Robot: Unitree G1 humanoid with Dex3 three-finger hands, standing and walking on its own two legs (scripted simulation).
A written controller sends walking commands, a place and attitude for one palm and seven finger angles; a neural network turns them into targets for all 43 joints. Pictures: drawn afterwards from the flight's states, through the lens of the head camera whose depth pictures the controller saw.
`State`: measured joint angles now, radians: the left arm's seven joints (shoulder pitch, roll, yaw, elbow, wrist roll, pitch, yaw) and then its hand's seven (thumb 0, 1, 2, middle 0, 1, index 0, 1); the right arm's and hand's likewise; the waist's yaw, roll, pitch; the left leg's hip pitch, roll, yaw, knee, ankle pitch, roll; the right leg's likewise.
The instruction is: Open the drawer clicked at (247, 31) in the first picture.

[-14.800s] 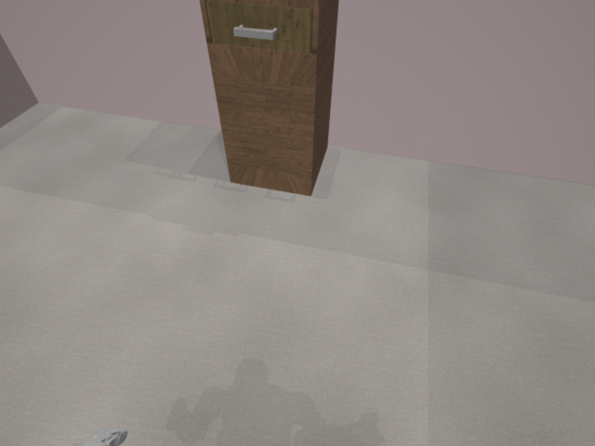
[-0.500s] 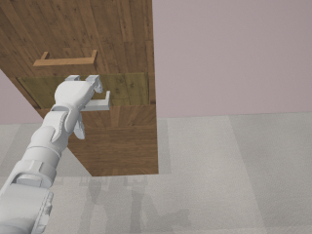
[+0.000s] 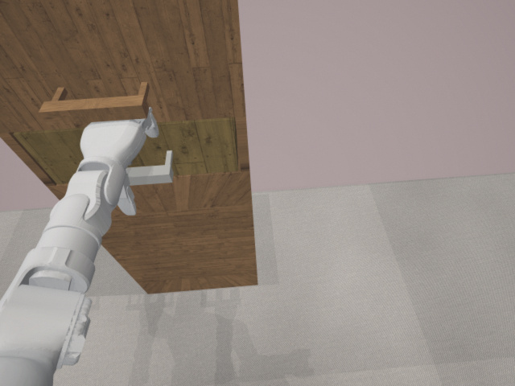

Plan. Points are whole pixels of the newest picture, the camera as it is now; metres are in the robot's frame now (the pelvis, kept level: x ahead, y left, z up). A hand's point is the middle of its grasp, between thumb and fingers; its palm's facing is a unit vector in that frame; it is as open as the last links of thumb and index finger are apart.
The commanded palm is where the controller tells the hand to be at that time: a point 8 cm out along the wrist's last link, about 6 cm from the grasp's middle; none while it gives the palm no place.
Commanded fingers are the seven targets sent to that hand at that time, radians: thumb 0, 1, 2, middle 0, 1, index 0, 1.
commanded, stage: move the hooked fingers above the handle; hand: left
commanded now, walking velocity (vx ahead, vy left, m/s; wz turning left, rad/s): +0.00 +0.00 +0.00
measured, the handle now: (134, 167) +0.50 +0.24 +0.02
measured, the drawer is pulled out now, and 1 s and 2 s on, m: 0.00 0.00 0.00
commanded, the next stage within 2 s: lower the fingers behind the handle in 1.56 s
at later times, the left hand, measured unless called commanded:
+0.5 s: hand (127, 163) +0.46 +0.22 +0.08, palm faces +0.00 -0.05 -1.00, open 13.8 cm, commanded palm +0.43 +0.25 +0.14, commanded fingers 0.00 -0.50 0.30 -0.30 -1.20 -0.30 -1.20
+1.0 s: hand (132, 161) +0.46 +0.21 +0.08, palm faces +0.02 -0.05 -1.00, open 13.8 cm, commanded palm +0.43 +0.24 +0.14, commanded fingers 0.00 -0.50 0.30 -0.30 -1.20 -0.30 -1.20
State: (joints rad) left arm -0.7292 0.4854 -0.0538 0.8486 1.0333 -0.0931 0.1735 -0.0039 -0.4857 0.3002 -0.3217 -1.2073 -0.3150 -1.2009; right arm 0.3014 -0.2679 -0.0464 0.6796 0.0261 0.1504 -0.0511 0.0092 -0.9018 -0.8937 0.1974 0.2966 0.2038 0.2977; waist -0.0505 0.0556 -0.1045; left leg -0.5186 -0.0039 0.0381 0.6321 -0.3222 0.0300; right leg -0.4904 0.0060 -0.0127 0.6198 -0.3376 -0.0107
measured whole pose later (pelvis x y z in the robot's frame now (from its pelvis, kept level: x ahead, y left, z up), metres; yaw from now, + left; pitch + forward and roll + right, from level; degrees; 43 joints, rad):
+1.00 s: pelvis +0.00 +0.00 +0.00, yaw +0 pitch +12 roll +0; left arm -0.73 0.46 -0.07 0.83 1.03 -0.07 0.18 0.00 -0.49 0.30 -0.36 -1.24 -0.32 -1.20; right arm 0.27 -0.26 -0.04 0.68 0.03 0.15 -0.05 0.01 -0.90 -0.89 0.20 0.30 0.20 0.30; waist -0.05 0.05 -0.10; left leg -0.53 -0.01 0.03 0.64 -0.33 0.03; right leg -0.50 0.00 -0.02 0.63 -0.35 -0.01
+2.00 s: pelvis +0.00 +0.00 +0.00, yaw +0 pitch +12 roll -1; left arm -0.65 0.50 -0.03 0.88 1.04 -0.08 0.16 0.00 -0.48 0.30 -0.32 -1.20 -0.32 -1.21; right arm 0.30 -0.26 -0.04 0.67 0.03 0.15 -0.05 0.01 -0.90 -0.89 0.20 0.30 0.21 0.30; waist -0.04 0.06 -0.11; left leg -0.53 0.00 0.04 0.64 -0.33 0.03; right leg -0.50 0.01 -0.01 0.62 -0.34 -0.01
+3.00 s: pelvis -0.01 +0.01 -0.02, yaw +0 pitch +18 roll -2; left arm -0.72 0.48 -0.03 1.01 1.09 -0.06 0.31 0.00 -0.48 0.30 -0.31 -1.20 -0.32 -1.20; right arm 0.32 -0.26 -0.07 0.70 0.00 0.13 -0.04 0.01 -0.90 -0.89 0.20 0.30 0.20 0.30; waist -0.08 0.05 -0.15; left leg -0.74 0.01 0.03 0.80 -0.38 0.04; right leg -0.69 0.02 -0.02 0.75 -0.38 -0.01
